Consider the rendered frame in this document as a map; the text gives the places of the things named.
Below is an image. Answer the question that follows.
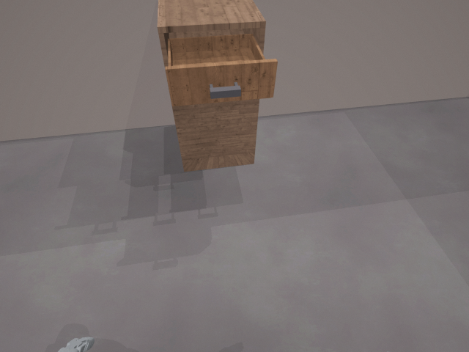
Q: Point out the drawer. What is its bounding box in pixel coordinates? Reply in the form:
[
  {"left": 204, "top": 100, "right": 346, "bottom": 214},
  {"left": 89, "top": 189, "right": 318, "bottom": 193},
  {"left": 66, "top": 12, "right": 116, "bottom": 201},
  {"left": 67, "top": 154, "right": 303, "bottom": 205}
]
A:
[{"left": 166, "top": 34, "right": 278, "bottom": 106}]

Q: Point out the cabinet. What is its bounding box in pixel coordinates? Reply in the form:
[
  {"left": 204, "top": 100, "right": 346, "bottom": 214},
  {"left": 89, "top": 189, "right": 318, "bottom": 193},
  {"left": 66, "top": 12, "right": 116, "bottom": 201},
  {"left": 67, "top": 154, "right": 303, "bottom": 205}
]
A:
[{"left": 158, "top": 0, "right": 266, "bottom": 172}]

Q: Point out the robot left hand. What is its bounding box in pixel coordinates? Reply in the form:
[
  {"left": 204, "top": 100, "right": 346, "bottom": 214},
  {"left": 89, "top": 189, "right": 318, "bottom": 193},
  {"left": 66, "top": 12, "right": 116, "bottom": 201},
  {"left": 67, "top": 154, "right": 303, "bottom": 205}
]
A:
[{"left": 58, "top": 337, "right": 95, "bottom": 352}]

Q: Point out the handle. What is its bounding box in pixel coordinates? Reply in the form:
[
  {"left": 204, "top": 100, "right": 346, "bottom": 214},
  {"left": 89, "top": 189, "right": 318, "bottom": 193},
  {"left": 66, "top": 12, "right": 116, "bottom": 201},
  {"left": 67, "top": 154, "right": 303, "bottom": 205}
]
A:
[{"left": 210, "top": 82, "right": 241, "bottom": 99}]

